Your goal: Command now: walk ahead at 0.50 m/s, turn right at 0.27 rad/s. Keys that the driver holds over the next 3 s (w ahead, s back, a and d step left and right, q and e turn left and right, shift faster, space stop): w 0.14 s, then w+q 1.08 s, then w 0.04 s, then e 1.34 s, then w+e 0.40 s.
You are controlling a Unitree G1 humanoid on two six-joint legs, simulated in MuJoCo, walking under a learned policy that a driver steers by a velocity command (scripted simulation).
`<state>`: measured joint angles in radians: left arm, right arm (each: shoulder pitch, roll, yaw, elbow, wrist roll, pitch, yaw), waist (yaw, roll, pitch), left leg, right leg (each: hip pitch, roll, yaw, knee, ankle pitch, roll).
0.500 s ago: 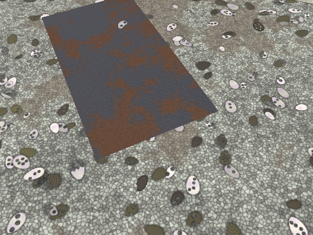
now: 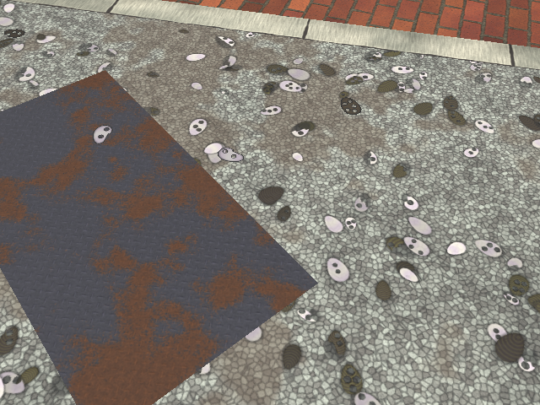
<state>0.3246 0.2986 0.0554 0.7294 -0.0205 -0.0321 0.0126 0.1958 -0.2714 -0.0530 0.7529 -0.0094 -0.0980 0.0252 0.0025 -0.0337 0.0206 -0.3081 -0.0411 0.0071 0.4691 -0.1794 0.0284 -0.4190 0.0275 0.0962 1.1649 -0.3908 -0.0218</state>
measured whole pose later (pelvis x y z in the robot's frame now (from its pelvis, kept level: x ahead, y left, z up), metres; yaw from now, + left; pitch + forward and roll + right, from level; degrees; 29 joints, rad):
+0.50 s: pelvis +0.26 -0.06 +0.01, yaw +6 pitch +1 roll -1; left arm 0.20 0.26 0.05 0.73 0.01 -0.09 -0.02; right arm 0.32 -0.32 -0.06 0.81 0.03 -0.05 0.00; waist -0.01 0.05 0.02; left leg -0.49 0.06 -0.04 1.13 -0.34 0.00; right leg -0.25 0.01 -0.07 0.42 -0.19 -0.03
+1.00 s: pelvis +0.51 +0.05 +0.00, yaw +24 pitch +1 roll -1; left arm 0.19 0.30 0.06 0.78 0.00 -0.11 0.00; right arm 0.24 -0.30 -0.07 0.68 0.01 -0.04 0.03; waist 0.00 -0.01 0.07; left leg -0.34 -0.09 -0.01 0.49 -0.17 0.10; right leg -0.46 -0.07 0.04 1.16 -0.36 0.01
